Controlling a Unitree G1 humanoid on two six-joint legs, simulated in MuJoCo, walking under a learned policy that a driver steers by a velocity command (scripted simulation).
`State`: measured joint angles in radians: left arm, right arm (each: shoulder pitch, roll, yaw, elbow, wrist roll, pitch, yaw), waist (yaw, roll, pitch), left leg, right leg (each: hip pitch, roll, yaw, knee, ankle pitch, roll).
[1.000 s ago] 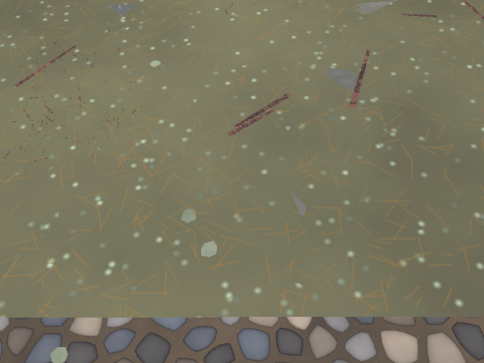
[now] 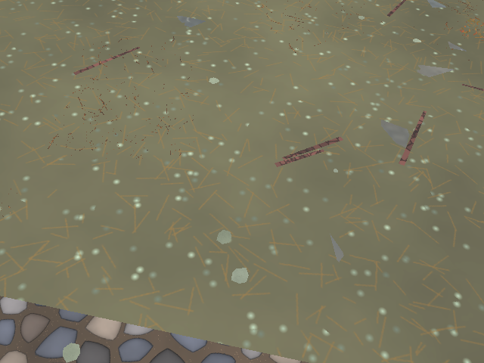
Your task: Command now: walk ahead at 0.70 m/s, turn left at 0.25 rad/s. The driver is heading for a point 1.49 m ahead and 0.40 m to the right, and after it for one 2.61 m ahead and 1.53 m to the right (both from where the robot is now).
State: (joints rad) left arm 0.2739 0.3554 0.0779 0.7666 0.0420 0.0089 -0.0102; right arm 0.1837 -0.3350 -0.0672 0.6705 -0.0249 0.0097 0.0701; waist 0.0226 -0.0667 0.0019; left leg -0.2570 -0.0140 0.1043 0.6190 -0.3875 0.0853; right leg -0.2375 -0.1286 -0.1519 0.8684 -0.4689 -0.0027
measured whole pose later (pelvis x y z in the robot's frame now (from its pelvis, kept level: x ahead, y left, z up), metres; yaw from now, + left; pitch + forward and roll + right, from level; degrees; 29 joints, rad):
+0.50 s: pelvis +0.35 +0.01 -0.02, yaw -17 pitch -1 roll -1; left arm 0.37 0.32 0.06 0.87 0.01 0.00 -0.02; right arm 0.22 -0.23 0.02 0.76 -0.05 -0.09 0.00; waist 0.06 -0.02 0.04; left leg -0.34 -0.03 -0.05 1.49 -0.35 0.00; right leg -0.36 0.21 -0.08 0.68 -0.31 -0.23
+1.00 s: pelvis +0.78 -0.08 +0.01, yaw -38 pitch +3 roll +2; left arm 0.12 0.36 0.05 0.69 0.06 -0.05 -0.05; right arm 0.43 -0.33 -0.05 0.83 -0.03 -0.09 0.00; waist -0.05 -0.04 0.00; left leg -0.21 0.01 0.02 0.43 -0.27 -0.02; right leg -0.59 0.02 0.06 1.20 -0.31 -0.09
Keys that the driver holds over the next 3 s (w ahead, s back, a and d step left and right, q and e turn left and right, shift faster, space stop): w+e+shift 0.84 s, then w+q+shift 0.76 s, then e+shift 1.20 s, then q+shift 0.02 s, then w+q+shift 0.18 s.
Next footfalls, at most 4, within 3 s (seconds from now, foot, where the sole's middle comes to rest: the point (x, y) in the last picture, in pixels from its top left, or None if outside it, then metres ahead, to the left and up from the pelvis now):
0.40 right None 0.41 -0.01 -0.76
0.80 left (231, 243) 0.87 0.03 -0.76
1.20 right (354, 223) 0.98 -0.38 -0.76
1.62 left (337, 128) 1.46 -0.38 -0.76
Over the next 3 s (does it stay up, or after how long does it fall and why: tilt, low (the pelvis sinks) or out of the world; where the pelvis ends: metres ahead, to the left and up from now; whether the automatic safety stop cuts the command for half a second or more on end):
stays up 1.74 -0.48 0.03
